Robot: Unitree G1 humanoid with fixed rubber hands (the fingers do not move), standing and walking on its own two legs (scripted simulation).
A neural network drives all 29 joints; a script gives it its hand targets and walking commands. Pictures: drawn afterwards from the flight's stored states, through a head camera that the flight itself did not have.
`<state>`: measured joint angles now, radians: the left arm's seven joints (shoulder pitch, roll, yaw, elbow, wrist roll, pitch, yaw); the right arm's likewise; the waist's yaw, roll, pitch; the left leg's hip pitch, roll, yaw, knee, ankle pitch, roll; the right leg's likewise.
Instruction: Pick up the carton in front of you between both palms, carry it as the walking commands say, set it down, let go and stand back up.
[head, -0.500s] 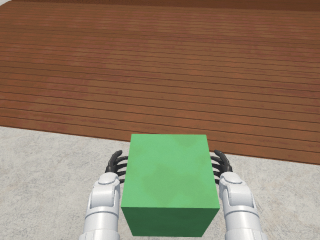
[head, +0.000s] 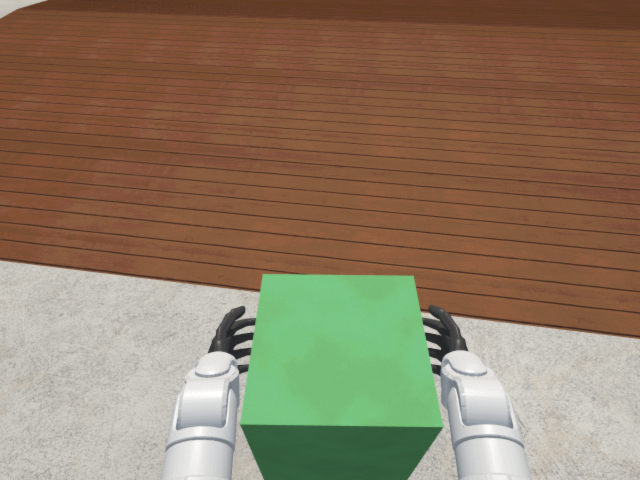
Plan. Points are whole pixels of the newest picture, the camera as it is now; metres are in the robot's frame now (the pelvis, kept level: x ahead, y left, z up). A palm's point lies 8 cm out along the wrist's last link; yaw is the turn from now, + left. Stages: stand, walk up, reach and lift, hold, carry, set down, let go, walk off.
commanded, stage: reach and lift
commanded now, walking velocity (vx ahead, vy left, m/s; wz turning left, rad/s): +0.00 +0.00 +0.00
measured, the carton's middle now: (336, 383) +0.30 +0.00 -0.04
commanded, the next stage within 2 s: hold in 0.24 s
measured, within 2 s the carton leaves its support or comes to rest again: neither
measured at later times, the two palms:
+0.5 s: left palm (218, 365) +0.28 +0.15 +0.05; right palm (460, 364) +0.28 -0.15 +0.05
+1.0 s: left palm (218, 362) +0.28 +0.15 +0.05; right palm (459, 361) +0.28 -0.15 +0.05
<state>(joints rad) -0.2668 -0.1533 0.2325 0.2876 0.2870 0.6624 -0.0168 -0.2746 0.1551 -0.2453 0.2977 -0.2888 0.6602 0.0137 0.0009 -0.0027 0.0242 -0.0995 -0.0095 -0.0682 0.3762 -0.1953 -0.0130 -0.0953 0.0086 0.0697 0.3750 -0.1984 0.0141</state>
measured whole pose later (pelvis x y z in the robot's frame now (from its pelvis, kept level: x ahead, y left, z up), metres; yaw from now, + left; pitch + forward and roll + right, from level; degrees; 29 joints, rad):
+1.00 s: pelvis -0.01 +0.00 +0.00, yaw +0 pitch -8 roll +0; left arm -0.27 -0.16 0.22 0.21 0.28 0.76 -0.02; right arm -0.28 0.16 -0.23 0.22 -0.28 0.76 0.02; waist 0.00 0.00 0.04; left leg -0.05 -0.01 -0.07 0.36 -0.18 -0.01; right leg -0.04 0.01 0.07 0.36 -0.19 0.01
